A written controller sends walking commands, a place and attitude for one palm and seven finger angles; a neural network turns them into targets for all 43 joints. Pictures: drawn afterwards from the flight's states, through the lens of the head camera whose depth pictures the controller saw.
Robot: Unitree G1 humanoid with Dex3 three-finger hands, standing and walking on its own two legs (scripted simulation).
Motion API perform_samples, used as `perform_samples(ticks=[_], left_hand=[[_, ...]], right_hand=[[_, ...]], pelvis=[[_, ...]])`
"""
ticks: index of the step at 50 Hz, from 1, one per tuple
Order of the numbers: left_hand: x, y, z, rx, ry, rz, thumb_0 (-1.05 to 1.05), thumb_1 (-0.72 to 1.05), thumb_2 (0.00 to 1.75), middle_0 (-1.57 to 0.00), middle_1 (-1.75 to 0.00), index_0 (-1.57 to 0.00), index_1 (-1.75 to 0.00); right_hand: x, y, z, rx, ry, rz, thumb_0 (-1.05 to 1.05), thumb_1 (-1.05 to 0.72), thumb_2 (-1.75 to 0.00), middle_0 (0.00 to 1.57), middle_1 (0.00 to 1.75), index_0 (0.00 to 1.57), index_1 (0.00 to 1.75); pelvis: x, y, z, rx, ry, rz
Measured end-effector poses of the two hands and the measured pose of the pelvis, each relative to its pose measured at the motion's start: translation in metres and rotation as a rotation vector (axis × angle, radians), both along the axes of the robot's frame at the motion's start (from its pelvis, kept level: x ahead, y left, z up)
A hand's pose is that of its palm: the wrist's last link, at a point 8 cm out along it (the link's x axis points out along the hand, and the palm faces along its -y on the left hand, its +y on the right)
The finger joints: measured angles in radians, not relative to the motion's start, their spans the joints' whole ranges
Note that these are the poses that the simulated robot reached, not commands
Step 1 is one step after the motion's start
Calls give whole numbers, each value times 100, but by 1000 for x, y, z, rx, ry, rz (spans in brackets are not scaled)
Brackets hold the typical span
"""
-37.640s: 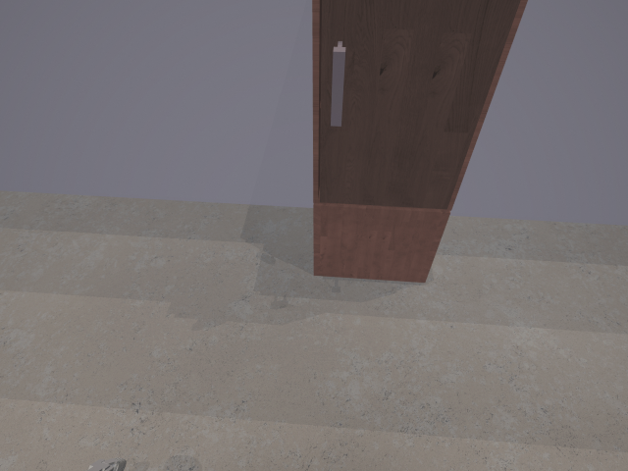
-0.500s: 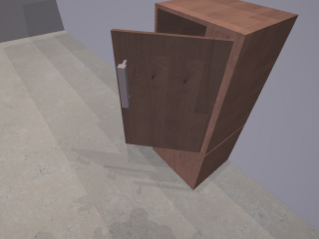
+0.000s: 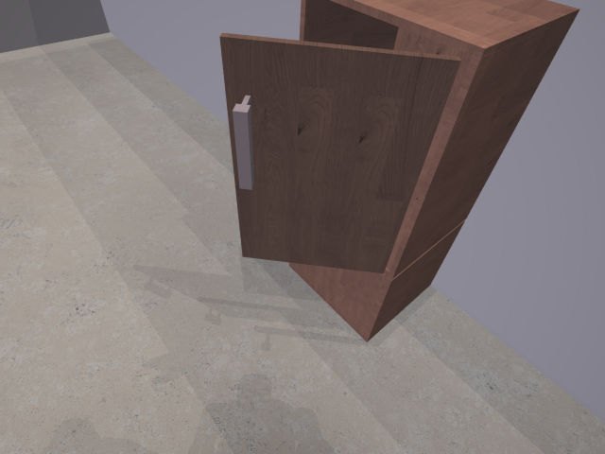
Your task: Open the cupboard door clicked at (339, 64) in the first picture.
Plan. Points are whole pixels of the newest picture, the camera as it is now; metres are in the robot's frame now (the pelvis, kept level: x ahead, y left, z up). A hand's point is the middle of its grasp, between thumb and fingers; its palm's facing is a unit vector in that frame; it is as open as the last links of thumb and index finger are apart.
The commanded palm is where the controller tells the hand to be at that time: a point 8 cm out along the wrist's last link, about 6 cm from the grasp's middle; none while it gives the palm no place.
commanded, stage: come to a stop and stand still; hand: left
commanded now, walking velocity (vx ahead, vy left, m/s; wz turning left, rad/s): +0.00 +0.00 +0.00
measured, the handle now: (247, 143) +0.65 +0.15 +0.05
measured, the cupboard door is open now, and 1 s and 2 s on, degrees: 43 43 43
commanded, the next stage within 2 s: look again from close up in 0.30 s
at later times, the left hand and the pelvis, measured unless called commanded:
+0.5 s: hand out of the picture +0.00 +0.20 -0.18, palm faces +0.00 -0.98 -0.22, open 7.3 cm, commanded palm none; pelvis +0.00 +0.01 +0.00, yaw -1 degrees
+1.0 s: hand out of the picture +0.04 +0.19 -0.17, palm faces -0.03 -0.98 -0.22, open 7.3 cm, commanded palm none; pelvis +0.01 +0.00 +0.00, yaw -1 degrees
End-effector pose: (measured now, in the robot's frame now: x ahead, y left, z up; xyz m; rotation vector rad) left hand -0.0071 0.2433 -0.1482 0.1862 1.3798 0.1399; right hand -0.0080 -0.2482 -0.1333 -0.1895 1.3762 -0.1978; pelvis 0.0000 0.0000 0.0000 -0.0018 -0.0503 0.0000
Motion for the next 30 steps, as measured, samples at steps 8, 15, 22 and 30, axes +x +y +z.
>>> perform_samples(ticks=[8, 15, 22, 30], left_hand=[[-3, -3, -1, -14, -8, 8, 0, 91, 90, -20, -30, -20, -30], [-3, -1, 1, -6, -14, 13, 0, 91, 90, -20, -30, -20, -30], [-3, 2, 3, 4, -7, 13, 0, 91, 90, -20, -30, -20, -30], [7, 3, 5, 11, -10, 1, 0, 91, 90, -20, -30, -20, -30]], right_hand=[[24, 11, -1, 12, -68, 14, 0, -91, -90, 20, 30, 20, 30], [39, 16, -1, 23, -105, 25, 0, -91, -90, 20, 30, 20, 30], [40, 14, -2, 25, -95, 22, 0, -91, -90, 20, 30, 20, 30], [31, 9, -3, 17, -62, 8, 0, -91, -90, 20, 30, 20, 30]], pelvis=[[-2, 6, 0, 1, -2, -2], [-1, 7, 0, 3, 4, -4], [1, 7, 0, 3, 9, -7], [6, 5, 1, 3, 6, -11]])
